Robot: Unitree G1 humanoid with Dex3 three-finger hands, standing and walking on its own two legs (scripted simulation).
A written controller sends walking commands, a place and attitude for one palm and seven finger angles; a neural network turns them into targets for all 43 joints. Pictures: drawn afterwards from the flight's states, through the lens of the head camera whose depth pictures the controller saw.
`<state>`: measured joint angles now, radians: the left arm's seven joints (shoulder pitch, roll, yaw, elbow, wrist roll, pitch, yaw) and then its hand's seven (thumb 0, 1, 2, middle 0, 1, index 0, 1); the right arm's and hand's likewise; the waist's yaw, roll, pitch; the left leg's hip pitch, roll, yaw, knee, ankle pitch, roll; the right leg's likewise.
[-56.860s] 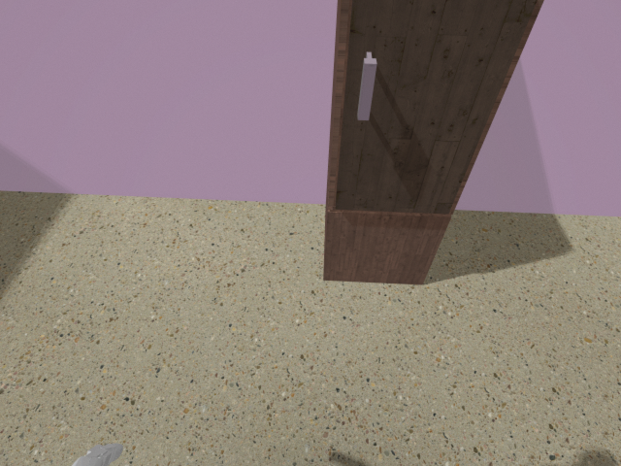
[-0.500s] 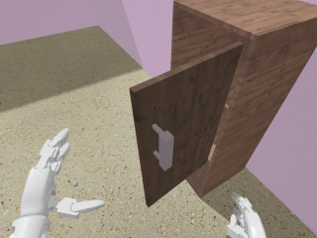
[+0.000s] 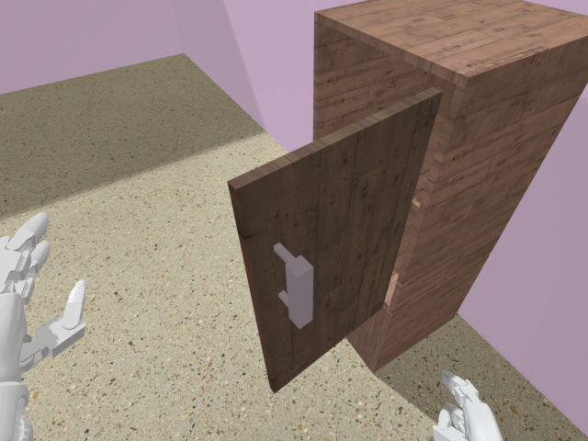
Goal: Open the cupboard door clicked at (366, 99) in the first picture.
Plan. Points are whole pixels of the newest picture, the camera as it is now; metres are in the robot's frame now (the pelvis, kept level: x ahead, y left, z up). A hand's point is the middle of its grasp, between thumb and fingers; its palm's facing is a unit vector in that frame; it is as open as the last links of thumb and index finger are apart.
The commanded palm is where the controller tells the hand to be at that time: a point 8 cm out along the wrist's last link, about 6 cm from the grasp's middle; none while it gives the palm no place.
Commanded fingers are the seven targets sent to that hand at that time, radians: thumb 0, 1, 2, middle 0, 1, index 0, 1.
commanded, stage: draw the hand back to the body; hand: left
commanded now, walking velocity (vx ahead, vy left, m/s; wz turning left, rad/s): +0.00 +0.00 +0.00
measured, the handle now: (291, 284) +0.31 +0.05 +0.06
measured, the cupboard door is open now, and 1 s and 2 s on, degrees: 96 96 96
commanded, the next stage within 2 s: step back with the hand held close in 0.36 s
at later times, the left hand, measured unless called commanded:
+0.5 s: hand (78, 327) +0.18 +0.25 +0.15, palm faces +0.46 -0.79 -0.40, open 7.4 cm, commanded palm +0.13 +0.29 +0.17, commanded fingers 0.00 0.90 0.90 -0.20 -0.30 -0.20 -0.30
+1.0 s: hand (32, 365) +0.14 +0.27 +0.15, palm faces +0.38 -0.77 -0.51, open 7.4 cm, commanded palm +0.08 +0.31 +0.17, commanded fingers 0.00 0.90 0.90 -0.20 -0.30 -0.20 -0.30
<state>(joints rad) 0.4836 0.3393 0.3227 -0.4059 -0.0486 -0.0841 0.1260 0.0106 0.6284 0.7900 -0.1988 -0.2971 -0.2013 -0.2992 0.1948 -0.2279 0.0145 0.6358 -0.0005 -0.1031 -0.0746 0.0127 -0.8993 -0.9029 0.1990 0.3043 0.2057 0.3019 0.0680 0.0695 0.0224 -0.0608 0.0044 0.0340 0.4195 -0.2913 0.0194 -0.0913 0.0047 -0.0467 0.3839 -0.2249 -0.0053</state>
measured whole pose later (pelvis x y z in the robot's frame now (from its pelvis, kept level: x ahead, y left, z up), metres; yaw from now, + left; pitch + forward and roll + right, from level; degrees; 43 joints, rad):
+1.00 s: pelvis -0.07 +0.01 -0.01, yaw -2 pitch -1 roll +0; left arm 0.57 0.43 0.43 -0.52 -0.01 -0.18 0.16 0.02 0.89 0.90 -0.21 -0.30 -0.22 -0.30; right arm 0.20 -0.22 -0.02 0.54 0.01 -0.02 -0.08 0.01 -0.90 -0.90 0.20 0.30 0.20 0.30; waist -0.01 -0.02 0.05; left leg -0.31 -0.01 0.08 0.57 -0.25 0.05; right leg -0.35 -0.01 -0.01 0.52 -0.16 0.01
